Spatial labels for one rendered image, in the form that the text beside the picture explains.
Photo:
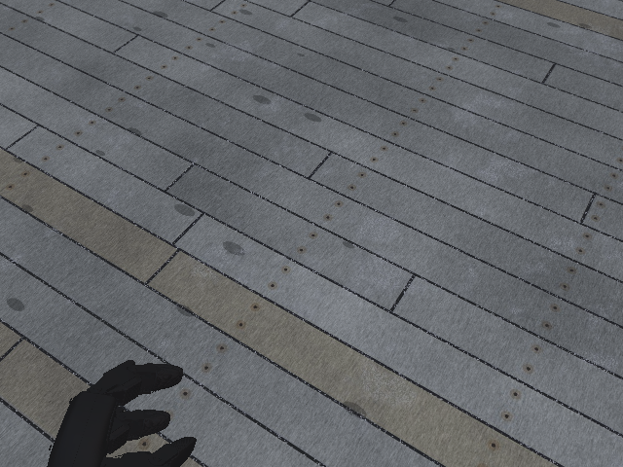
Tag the left robot hand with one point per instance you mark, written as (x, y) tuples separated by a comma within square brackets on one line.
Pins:
[(94, 425)]

